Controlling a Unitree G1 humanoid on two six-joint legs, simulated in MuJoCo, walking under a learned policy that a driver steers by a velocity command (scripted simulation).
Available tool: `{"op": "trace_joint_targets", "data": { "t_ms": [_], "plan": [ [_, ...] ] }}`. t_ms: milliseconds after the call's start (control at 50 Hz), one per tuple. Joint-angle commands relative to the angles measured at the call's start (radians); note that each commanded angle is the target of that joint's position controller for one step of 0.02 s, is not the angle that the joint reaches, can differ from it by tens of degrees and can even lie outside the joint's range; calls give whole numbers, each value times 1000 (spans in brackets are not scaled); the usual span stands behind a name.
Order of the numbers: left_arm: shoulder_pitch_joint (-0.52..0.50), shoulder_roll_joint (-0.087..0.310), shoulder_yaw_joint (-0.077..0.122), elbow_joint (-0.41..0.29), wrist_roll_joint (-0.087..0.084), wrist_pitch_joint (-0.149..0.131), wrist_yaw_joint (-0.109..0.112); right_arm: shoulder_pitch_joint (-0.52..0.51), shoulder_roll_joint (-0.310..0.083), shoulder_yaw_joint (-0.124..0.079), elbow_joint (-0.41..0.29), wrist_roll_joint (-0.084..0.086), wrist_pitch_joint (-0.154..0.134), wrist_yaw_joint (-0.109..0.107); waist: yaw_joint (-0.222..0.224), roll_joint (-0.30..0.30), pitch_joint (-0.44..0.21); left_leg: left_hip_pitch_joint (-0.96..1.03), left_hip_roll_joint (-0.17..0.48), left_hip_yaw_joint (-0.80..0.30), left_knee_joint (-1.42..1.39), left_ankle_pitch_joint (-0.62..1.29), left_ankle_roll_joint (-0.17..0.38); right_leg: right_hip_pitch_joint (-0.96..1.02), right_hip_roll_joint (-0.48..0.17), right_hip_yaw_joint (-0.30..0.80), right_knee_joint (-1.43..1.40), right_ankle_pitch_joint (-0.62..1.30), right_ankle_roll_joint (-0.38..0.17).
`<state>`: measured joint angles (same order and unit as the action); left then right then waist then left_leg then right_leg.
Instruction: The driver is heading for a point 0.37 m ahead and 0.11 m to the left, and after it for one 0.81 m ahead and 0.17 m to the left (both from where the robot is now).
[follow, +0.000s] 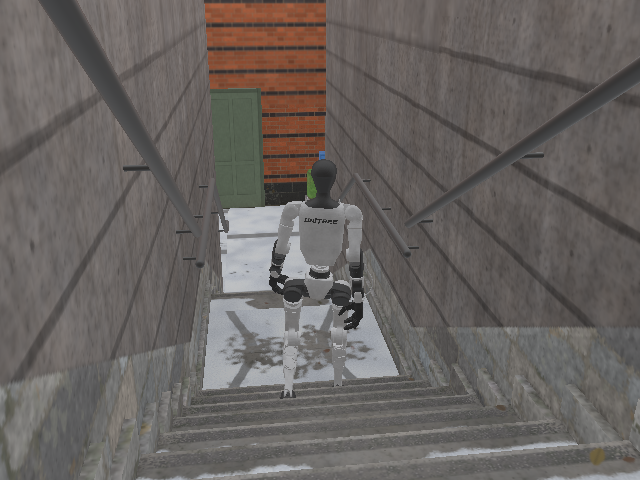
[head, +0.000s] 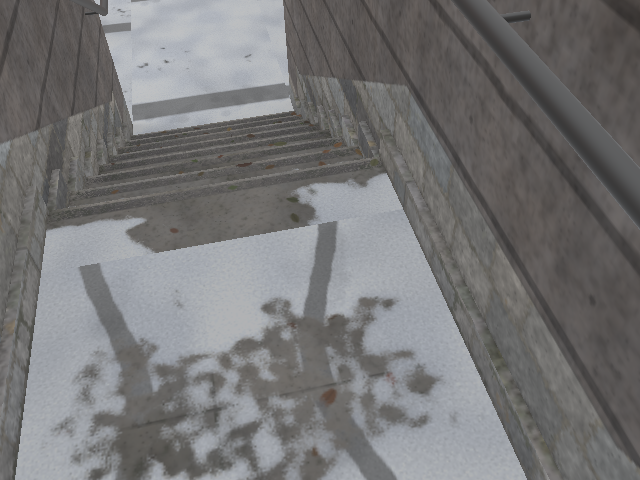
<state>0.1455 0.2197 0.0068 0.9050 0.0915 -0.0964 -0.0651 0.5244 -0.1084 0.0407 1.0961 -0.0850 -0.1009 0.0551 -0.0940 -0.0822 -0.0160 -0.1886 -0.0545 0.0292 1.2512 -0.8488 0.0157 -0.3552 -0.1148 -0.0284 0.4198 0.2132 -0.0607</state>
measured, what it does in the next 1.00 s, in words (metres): goes down, turning left: left foot 0.17 m lower, then right foot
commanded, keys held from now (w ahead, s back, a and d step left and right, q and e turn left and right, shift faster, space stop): w+q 0.32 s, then q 0.38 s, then no key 0.30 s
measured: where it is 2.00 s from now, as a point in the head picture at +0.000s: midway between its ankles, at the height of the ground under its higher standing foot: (279, 468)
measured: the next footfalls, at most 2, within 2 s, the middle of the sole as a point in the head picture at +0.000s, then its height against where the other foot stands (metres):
left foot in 0.58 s outside the picture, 0.17 m lower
right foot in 0.88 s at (346, 469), level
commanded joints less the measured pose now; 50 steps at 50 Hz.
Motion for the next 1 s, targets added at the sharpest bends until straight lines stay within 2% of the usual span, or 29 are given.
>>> {"op": "trace_joint_targets", "data": {
  "t_ms": [20,40,60,80,140,180,220,260,320,380,420,440,480,500,540,560,580,600,620,640,680,700,740,840,880,900,920,940,1000],
  "plan": [
    [578,239,70,130,-4,1,-14,357,-31,-30,79,-8,22,81,131,-278,-300,-598,-14,-59,763,65,48,1000,-228,147,381,797,-326],
    [651,250,73,141,52,16,-29,126,-132,-55,-49,51,4,87,242,-152,-294,-821,-5,-30,975,55,31,981,-310,334,282,715,-380],
    [607,272,88,155,57,19,-29,-116,-147,-58,-166,72,-3,72,289,-78,-119,-1054,25,-54,912,168,48,830,-377,464,113,120,-363],
    [493,129,54,141,43,20,-14,-235,-143,-58,-208,69,-13,36,256,72,43,-1075,104,-121,730,398,91,564,-337,415,1,-428,-266],
    [239,-55,-22,91,49,-32,21,-204,-77,-58,-185,6,-19,-12,44,97,178,-645,244,-210,184,806,138,-86,-233,204,-79,-325,-160],
    [264,1,-15,106,10,-88,52,-200,-80,-69,-150,-11,-4,-6,84,77,132,-523,199,-179,-77,966,88,-118,-194,117,-110,-267,-210],
    [381,54,1,168,40,-79,58,-178,-65,-59,-155,-12,6,5,70,56,74,-610,183,-169,-61,947,60,18,-202,105,25,-79,-212],
    [467,-65,-31,216,34,-71,65,-298,-102,-57,-199,-17,-4,12,140,101,92,-856,212,-290,-312,1125,59,287,-199,100,80,-130,-145],
    [580,-79,-61,243,15,-58,60,-397,-113,-53,-192,5,2,24,166,36,114,-682,181,-138,-488,1404,62,199,-142,-14,86,-276,-128],
    [442,-55,-67,181,29,-58,47,-490,-157,-55,-262,9,15,46,108,66,141,-356,167,-64,-452,1386,69,-89,-122,-79,120,-257,-78],
    [496,26,-43,206,1,-61,62,-583,-195,-63,-305,19,20,50,148,87,208,-518,196,-92,-576,1221,45,142,-161,-62,171,-175,-31],
    [540,27,-38,220,-36,-57,78,-606,-189,-63,-308,20,28,49,172,53,210,-553,188,-61,-650,1141,29,235,-167,-45,192,-146,-28],
    [635,28,-17,264,-54,-20,112,-691,-145,-42,-304,4,25,48,238,69,233,-624,196,-25,-821,1095,4,411,-160,-48,259,-133,-10],
    [526,16,-3,196,-163,33,141,-808,-107,-45,-375,201,44,60,280,129,281,-498,26,86,-817,1197,-2,237,-69,-86,425,11,26],
    [529,35,2,189,-139,64,143,-560,-80,-48,-313,181,72,62,176,31,86,-79,-18,128,-871,1306,40,79,-49,-139,755,80,26],
    [473,47,14,174,-143,49,131,-355,-141,-80,-246,153,91,40,57,66,6,220,9,93,-968,1418,93,-75,-22,-132,981,-18,48],
    [347,20,11,128,-118,18,113,-113,-262,-121,-168,125,112,9,-92,243,-71,587,167,-51,-966,1924,196,-408,106,-191,1410,-833,128],
    [375,-29,-11,49,-136,-9,100,-8,-364,-122,-164,52,109,-30,-97,338,-391,1026,472,-311,-539,2501,402,-713,83,-14,1792,-1279,183],
    [287,42,0,-39,-150,-36,86,0,-343,-111,-172,53,109,-53,-122,300,-554,1076,523,-428,-555,2321,495,-823,35,125,1798,-1227,203],
    [207,67,5,-89,-147,-42,92,-64,-300,-100,-203,62,113,-76,-104,192,-521,968,477,-398,-637,2029,457,-888,11,114,1710,-1165,183],
    [263,9,-3,-101,-128,-2,120,-284,-358,-122,-274,105,114,-91,93,-23,-363,423,461,-431,-771,1275,380,-753,-29,120,1379,-869,162],
    [219,18,12,-99,-136,27,142,-385,-344,-118,-300,91,116,-98,143,-21,-221,98,496,-500,-838,1173,372,-645,-30,145,1290,-828,173],
    [232,35,36,-82,-113,54,164,-514,-355,-125,-358,92,102,-104,227,-8,-55,-433,266,-250,-908,1177,281,-191,27,78,710,-573,168],
    [128,11,42,-102,-107,50,141,-431,-226,-105,-323,128,110,-123,203,242,-156,-314,170,-176,-788,915,195,78,104,69,299,-172,157],
    [112,29,57,-86,-88,64,129,-363,-126,-87,-296,103,96,-117,202,192,-87,-395,108,-184,-728,659,103,211,125,6,221,-195,125],
    [143,61,63,-70,-71,66,120,-316,-77,-80,-276,83,91,-114,194,111,-69,-457,27,-120,-576,436,28,274,30,99,213,72,98],
    [149,99,60,-79,-52,70,108,-168,-54,-77,-292,104,89,-111,109,-132,-128,-465,-18,-130,-351,202,-32,281,-185,359,108,102,-41],
    [116,116,62,-76,-47,70,96,-161,-98,-87,-312,119,96,-110,95,-251,-152,-481,27,-145,-266,163,-49,228,-268,607,-46,-263,-160],
    [-105,121,63,-122,-39,62,101,-306,-197,-130,-303,123,133,-133,81,-88,6,-394,117,-125,-207,345,-62,-40,-182,540,-135,-643,-120]
  ]
}}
